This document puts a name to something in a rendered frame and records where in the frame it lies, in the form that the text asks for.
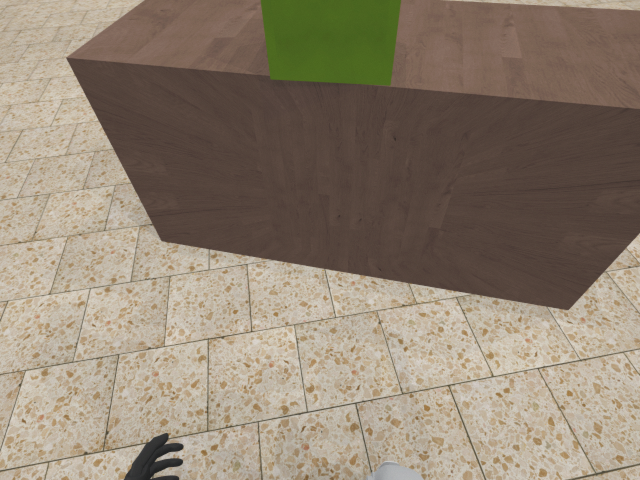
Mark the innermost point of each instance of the right robot shin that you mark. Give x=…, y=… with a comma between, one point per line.
x=389, y=463

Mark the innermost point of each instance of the left robot hand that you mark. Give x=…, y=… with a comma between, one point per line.
x=144, y=466

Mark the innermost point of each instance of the carton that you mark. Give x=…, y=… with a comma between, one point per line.
x=335, y=41

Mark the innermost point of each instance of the pedestal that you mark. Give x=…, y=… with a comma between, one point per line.
x=503, y=160

